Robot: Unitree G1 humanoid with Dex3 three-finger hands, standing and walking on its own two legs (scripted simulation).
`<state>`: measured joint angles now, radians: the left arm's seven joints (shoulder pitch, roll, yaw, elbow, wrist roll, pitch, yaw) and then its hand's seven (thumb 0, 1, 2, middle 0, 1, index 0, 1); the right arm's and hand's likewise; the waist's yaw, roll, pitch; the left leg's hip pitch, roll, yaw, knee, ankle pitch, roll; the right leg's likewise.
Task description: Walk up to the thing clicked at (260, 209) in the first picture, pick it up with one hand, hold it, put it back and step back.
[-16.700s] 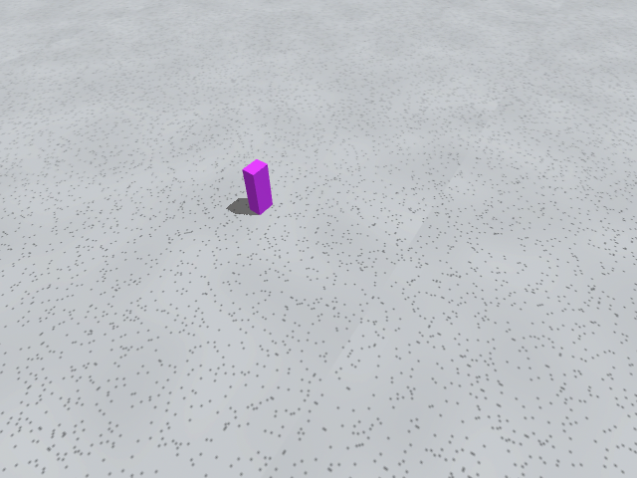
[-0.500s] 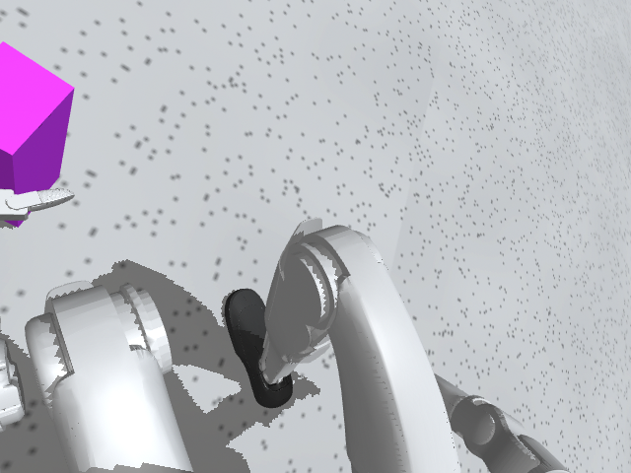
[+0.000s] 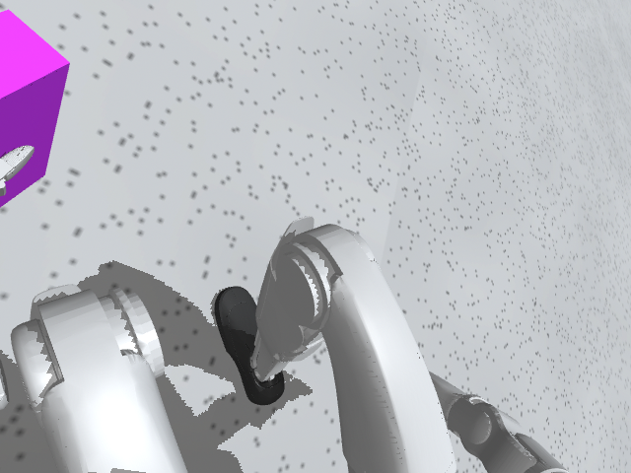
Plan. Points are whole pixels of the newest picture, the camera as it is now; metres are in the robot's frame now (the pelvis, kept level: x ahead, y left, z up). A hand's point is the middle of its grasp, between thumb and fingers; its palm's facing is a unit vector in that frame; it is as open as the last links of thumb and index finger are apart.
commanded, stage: settle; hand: left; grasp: from the side
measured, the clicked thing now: out of the picture +0.51 +0.19 -0.19
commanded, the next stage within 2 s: lift in 1.78 s
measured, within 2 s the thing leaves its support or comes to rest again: neither
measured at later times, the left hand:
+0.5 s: hand out of the picture +0.49 +0.22 -0.13, palm faces +0.16 -0.99 -0.03, open 10.2 cm
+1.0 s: hand out of the picture +0.47 +0.23 -0.03, palm faces +0.12 -0.99 -0.09, open 10.4 cm
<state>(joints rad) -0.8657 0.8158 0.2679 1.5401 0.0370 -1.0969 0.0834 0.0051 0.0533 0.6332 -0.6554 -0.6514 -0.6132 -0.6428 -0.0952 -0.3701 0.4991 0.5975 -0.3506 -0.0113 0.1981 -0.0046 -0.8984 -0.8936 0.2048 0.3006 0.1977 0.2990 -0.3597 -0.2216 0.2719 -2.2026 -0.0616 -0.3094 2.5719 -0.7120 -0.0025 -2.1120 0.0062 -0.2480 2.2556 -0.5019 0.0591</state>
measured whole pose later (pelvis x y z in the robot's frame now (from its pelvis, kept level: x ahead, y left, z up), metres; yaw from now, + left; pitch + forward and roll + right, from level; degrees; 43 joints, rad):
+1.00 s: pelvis +0.01 -0.01 +0.03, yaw +6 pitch +29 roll -11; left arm -0.74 0.51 0.17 1.05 -0.02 -0.72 -0.02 0.04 -0.44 0.95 -0.79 -1.05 -0.75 -1.05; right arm 0.10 -0.32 0.22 0.64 -0.15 0.05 0.16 0.00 -0.91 -0.90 0.21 0.30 0.20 0.30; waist -0.22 -0.03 -0.01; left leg -2.21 -0.06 -0.16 2.40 -0.69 0.01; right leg -2.17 -0.03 -0.12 2.20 -0.54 0.03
